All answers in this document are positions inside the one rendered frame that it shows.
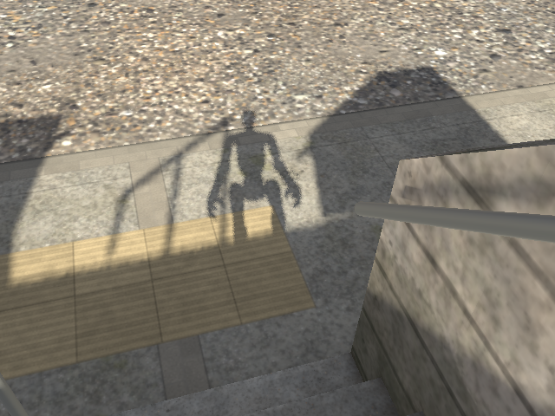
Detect stairs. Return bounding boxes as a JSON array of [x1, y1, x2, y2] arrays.
[[108, 353, 425, 416]]

